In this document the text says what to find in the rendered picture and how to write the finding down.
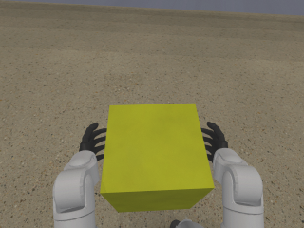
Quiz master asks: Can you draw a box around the robot right forearm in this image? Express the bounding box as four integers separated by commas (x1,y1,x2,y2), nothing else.
212,148,264,228

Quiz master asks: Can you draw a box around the robot left forearm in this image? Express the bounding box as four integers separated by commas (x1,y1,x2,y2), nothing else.
52,150,100,228

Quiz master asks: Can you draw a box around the left robot hand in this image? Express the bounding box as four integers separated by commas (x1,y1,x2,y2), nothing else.
79,123,107,161

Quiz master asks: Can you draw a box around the right robot hand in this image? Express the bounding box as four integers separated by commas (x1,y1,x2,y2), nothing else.
201,122,228,163

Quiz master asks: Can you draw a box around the carton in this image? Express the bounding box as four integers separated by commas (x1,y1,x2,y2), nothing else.
100,103,215,213

